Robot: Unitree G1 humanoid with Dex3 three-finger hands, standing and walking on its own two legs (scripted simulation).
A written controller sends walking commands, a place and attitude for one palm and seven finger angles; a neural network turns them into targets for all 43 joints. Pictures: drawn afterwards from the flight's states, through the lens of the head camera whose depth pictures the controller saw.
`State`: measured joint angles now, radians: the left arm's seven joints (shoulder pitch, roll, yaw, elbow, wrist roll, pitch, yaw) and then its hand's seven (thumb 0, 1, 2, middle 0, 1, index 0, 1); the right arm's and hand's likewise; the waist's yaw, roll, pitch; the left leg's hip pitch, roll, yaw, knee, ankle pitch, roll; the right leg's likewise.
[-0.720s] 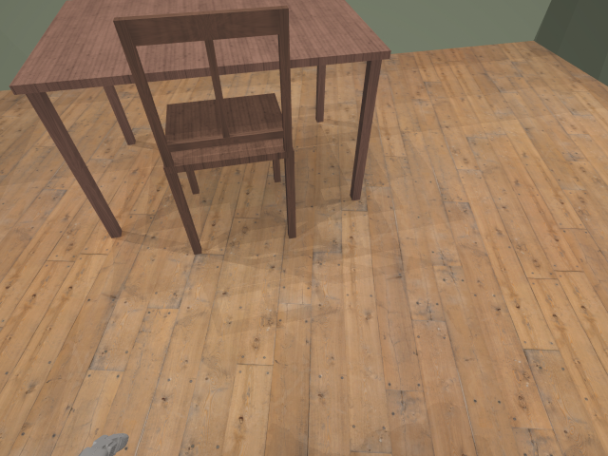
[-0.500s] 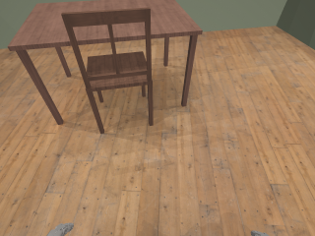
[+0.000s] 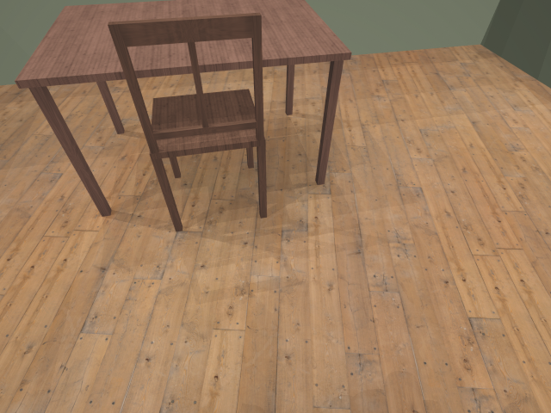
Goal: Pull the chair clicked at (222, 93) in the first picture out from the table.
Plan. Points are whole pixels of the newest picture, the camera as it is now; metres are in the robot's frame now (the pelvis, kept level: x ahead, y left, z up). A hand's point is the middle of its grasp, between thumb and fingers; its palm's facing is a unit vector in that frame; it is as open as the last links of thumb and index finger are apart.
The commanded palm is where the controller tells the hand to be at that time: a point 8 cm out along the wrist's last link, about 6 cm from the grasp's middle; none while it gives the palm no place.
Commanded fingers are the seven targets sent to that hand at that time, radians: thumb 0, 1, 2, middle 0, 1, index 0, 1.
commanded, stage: stand and wait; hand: left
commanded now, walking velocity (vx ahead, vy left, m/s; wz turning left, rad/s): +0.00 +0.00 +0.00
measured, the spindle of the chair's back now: (198, 87) +1.08 +0.32 -0.07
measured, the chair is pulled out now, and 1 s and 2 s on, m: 0.00 0.00 0.00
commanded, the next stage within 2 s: look at it before walking up in 0.10 s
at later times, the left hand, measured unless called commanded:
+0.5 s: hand out of the picture +0.06 +0.25 -0.15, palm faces -0.03 -0.95 -0.33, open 7.4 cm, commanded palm none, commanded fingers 0.00 0.90 0.90 -0.20 -0.30 -0.20 -0.30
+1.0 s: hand out of the picture +0.05 +0.24 -0.17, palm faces -0.05 -0.96 -0.29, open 7.4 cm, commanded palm none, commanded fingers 0.00 0.90 0.90 -0.20 -0.30 -0.20 -0.30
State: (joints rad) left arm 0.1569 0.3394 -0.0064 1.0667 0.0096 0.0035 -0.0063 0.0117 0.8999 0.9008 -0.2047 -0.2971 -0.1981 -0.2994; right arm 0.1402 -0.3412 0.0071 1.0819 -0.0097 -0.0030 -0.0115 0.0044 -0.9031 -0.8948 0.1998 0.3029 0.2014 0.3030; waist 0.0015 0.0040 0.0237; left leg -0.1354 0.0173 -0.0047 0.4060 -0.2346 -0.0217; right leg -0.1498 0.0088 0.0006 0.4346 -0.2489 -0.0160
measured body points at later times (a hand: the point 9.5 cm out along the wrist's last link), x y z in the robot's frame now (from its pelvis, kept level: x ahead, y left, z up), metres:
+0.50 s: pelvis -0.01 +0.00 +0.00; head -0.02 +0.00 +0.45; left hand +0.06 +0.30 -0.13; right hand +0.05 -0.29 -0.13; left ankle -0.01 +0.14 -0.74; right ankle -0.01 -0.11 -0.74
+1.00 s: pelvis +0.00 +0.01 +0.00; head -0.01 +0.01 +0.45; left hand +0.05 +0.28 -0.14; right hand +0.05 -0.27 -0.14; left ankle -0.01 +0.13 -0.74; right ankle -0.01 -0.11 -0.74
